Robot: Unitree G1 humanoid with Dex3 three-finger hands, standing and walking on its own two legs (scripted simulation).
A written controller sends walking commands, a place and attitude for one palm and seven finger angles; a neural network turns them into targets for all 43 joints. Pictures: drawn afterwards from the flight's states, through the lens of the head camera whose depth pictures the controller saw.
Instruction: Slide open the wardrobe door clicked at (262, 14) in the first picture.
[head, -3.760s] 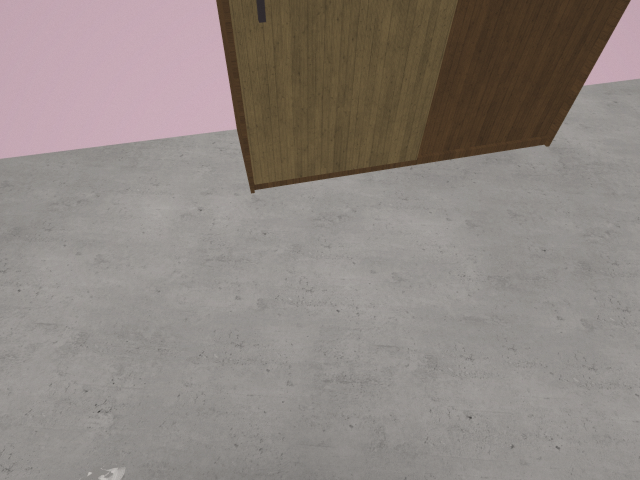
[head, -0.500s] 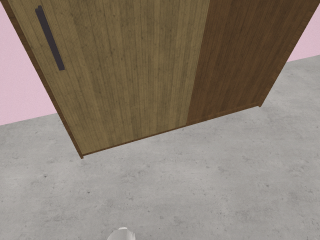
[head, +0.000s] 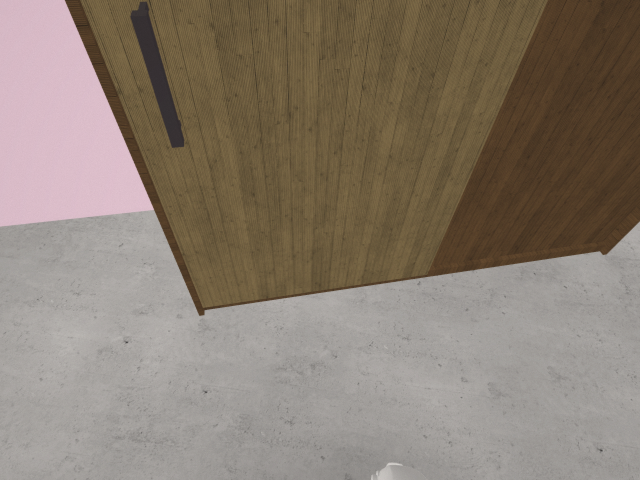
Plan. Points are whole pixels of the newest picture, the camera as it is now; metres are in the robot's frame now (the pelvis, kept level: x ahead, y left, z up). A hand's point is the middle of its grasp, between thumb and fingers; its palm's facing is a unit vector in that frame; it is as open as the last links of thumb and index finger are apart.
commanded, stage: turn to face it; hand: left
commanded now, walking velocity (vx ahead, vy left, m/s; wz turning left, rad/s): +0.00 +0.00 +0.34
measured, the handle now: (162, 80) +0.71 +0.32 +0.12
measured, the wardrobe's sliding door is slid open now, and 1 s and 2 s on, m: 0.00 0.00 0.00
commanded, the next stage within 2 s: take the last steps up to it in 0.24 s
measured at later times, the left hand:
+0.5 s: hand out of the picture +0.00 +0.15 -0.15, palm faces +0.25 -0.93 -0.26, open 7.3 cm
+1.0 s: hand out of the picture +0.13 +0.18 -0.17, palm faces +0.23 -0.95 -0.21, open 7.4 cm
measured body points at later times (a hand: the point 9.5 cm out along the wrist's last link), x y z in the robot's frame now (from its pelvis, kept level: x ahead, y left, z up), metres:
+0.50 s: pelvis +0.02 -0.05 +0.01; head +0.04 -0.07 +0.45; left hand -0.01 +0.20 -0.13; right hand +0.13 -0.28 -0.15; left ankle -0.04 +0.10 -0.69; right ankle +0.05 -0.14 -0.74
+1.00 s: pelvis +0.11 -0.02 -0.02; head +0.14 -0.03 +0.43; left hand +0.12 +0.23 -0.16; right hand +0.10 -0.25 -0.18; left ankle -0.03 +0.09 -0.74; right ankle +0.21 -0.10 -0.74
